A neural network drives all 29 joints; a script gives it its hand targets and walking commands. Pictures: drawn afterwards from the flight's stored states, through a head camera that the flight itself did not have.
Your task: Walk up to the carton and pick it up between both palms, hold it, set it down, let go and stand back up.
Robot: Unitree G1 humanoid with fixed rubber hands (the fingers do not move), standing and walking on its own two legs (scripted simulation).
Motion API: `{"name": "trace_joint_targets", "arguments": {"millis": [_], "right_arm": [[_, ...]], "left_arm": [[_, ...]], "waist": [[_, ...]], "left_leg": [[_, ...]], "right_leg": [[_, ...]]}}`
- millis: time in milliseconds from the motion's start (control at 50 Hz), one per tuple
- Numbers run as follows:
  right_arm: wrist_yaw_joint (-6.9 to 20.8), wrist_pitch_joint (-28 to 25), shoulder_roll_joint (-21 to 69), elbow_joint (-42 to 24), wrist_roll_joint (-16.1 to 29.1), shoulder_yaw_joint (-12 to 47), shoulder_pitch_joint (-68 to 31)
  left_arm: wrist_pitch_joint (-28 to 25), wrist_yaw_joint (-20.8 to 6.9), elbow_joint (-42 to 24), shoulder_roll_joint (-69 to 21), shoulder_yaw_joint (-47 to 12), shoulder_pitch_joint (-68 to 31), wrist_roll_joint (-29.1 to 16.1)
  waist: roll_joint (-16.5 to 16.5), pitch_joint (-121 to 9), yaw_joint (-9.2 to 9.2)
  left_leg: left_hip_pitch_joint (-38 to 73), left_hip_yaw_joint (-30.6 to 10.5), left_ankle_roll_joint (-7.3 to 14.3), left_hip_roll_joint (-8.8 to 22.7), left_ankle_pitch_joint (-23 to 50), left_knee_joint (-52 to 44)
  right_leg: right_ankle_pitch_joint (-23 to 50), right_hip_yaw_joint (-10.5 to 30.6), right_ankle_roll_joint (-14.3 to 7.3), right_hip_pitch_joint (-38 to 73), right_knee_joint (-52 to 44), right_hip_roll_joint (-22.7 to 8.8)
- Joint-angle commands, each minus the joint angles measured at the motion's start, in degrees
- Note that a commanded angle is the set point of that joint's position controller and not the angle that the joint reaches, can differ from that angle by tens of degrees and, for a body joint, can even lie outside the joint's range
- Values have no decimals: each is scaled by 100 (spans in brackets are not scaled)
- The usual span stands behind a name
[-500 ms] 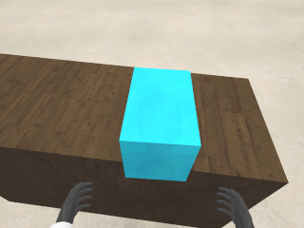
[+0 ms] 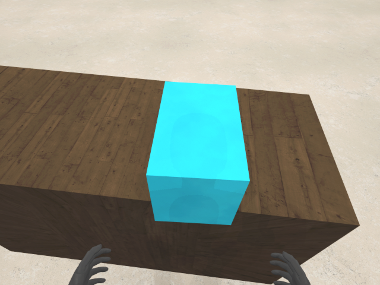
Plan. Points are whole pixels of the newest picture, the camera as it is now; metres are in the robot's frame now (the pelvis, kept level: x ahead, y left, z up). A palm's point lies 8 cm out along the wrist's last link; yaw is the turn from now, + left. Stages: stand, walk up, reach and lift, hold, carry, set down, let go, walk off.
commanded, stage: let go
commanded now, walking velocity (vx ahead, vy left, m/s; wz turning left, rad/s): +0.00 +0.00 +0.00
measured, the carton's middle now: (196, 150) +0.43 +0.00 +0.03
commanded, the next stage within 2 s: stand in 0.48 s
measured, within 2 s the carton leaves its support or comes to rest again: neither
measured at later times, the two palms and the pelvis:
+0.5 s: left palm (86, 283) +0.16 +0.22 -0.08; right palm out of the picture +0.15 -0.24 -0.08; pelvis +0.00 -0.01 +0.00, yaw +1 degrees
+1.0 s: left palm out of the picture -0.03 +0.24 -0.14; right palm out of the picture +0.02 -0.24 -0.14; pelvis -0.02 +0.00 -0.01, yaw +6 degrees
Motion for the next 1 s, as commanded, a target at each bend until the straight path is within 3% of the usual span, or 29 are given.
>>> {"name": "trace_joint_targets", "arguments": {"millis": [0, 160, 460, 480, 520, 600, 800, 980], "right_arm": [[-19, -228, -548, -429, -75, -226, -395], [-28, -294, -557, -106, -175, -263, -584], [-41, -266, -613, -113, -146, -248, -622], [-108, 491, -762, 408, -219, -266, 197], [-102, 922, -768, 312, -291, -254, 330], [-65, 923, -733, 298, -302, -226, 328], [-157, 910, -717, 769, -327, -191, 844], [-245, 920, -586, 1315, -289, -131, 1145]], "left_arm": [[-111, 16, -556, 519, 192, -452, 36], [-89, 0, -327, 548, 194, -617, 61], [-78, -3, -294, 554, 176, -684, 51], [-471, -39, 376, 834, 419, -23, 502], [-709, -85, 536, 745, 393, 143, 435], [-770, -98, 749, 557, 273, -22, 309], [-766, -24, 1551, 628, 325, 437, 236], [-741, 16, 2403, 489, 316, 894, 200]], "waist": [[85, -555, -31], [43, -578, -49], [-10, -587, -84], [303, -360, 20], [75, -668, -24], [-16, -979, -60], [80, -595, -55], [166, -331, -49]], "left_leg": [[350, 39, -175, -55, 1492, -60], [309, 46, -155, -63, 1437, -13], [284, 28, -145, -115, 1384, 26], [-855, -644, 115, 518, 2284, 281], [-903, -630, 219, 502, 2013, 582], [-1108, -662, 197, 317, 1079, 711], [-1528, -1036, 305, 284, 557, 512], [-1674, -1242, 350, 293, -45, 107]], "right_leg": [[749, -16, -22, -180, -262, -78], [803, -33, -10, -159, -186, -89], [960, 4, 42, -98, -108, -122], [923, 251, 121, -149, 319, -557], [1239, 304, 21, -98, 460, -649], [965, 309, -176, -354, 547, -732], [-126, 254, -241, -739, 402, -742], [-377, 165, -203, -736, 239, -725]]}}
